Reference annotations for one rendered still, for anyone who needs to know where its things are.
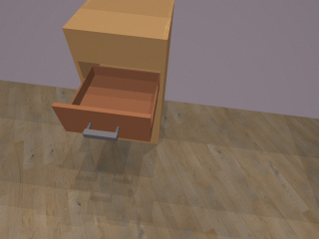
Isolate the drawer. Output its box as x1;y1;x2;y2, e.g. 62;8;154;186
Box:
51;65;160;142

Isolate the cabinet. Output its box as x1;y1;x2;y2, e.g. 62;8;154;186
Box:
62;0;174;144

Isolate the handle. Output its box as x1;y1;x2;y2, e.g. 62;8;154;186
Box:
83;122;120;141

